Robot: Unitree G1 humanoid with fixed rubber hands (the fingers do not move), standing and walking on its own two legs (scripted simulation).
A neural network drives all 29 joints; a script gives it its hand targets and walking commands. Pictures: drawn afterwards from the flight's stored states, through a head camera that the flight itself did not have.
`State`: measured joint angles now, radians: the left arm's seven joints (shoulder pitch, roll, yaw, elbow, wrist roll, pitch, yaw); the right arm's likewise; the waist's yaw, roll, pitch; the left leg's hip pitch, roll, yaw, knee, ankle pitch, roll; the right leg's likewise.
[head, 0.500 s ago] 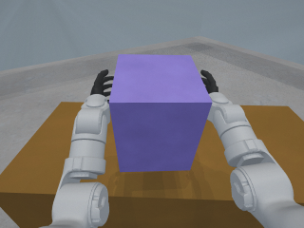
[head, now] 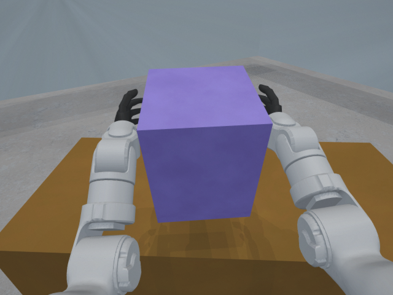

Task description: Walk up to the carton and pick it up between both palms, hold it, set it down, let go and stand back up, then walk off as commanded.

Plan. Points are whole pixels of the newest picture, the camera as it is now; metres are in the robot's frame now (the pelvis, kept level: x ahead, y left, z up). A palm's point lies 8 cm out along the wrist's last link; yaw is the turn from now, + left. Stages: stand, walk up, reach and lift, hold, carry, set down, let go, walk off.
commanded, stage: hold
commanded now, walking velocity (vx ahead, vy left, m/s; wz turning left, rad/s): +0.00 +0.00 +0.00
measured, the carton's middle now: (200, 144) +0.38 +0.00 +0.20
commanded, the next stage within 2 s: none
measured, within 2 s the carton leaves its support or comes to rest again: neither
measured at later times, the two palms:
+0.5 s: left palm (122, 124) +0.36 +0.15 +0.27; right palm (273, 113) +0.37 -0.14 +0.27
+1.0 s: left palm (121, 122) +0.36 +0.15 +0.27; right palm (272, 111) +0.37 -0.14 +0.28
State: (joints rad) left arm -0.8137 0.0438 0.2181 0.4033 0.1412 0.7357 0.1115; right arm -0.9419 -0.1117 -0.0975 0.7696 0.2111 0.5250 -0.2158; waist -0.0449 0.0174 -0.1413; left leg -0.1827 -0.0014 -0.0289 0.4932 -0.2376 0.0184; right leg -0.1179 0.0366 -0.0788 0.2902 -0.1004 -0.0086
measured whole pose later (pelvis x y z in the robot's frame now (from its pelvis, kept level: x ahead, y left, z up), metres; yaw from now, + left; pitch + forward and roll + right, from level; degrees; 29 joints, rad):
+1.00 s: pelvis +0.00 +0.00 +0.00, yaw +0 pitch -4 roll -3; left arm -0.84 0.05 0.23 0.37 0.15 0.82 0.09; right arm -0.99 -0.13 -0.07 0.75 0.24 0.62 -0.23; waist -0.04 0.02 -0.16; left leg -0.18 0.00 -0.03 0.49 -0.24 0.02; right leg -0.12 0.04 -0.08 0.29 -0.10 -0.01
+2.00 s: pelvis +0.00 +0.00 +0.00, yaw +0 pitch -4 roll -3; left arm -0.85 0.05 0.24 0.38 0.16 0.82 0.08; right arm -1.00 -0.13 -0.07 0.75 0.24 0.63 -0.24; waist -0.04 0.02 -0.16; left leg -0.18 0.00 -0.03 0.49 -0.24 0.02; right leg -0.12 0.04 -0.08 0.29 -0.10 -0.01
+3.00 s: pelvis +0.00 +0.00 +0.00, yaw +0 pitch -4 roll -3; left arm -0.87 0.06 0.24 0.40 0.16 0.83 0.08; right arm -1.00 -0.14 -0.07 0.75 0.24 0.65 -0.24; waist -0.04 0.02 -0.16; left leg -0.18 0.00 -0.03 0.49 -0.24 0.02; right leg -0.12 0.04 -0.08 0.29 -0.10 -0.01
